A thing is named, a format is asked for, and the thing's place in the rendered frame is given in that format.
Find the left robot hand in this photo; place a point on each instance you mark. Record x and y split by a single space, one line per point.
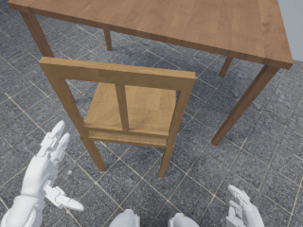
45 164

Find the table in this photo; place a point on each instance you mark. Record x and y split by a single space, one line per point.
249 30

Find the right robot hand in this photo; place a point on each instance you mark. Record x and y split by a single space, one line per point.
247 213

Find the right robot shin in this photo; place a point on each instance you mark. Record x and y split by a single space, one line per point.
179 214

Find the left robot forearm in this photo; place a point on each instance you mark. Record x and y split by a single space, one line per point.
26 211

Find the robot shin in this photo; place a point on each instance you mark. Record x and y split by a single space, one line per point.
128 211
179 214

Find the chair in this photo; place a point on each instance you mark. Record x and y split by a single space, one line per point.
132 105

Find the left robot shin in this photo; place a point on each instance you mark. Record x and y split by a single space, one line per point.
128 211

